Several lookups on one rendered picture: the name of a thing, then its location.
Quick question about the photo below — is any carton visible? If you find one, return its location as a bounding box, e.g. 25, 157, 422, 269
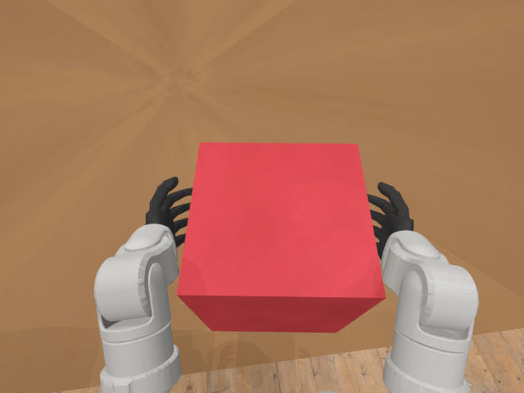
177, 142, 386, 333

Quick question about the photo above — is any robot right hand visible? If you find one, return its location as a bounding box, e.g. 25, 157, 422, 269
367, 182, 413, 260

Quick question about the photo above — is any right robot forearm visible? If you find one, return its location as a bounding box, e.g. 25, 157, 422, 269
381, 230, 479, 393

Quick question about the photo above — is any robot left hand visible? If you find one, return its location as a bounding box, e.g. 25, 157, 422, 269
145, 177, 192, 247

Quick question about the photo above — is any left robot forearm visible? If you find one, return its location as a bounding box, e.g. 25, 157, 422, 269
94, 224, 182, 393

